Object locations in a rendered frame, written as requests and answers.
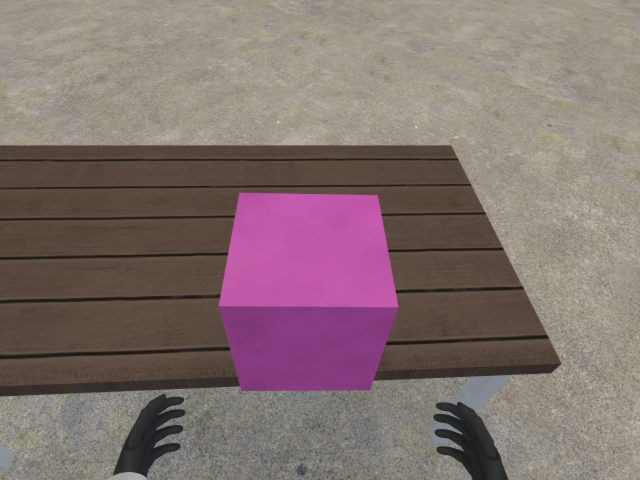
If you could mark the carton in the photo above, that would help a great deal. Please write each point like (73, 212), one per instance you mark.
(308, 298)

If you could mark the left robot hand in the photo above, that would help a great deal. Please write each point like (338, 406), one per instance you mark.
(138, 452)

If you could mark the right robot hand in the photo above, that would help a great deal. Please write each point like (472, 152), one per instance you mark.
(480, 456)

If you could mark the table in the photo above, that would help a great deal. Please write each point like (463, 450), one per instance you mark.
(112, 260)

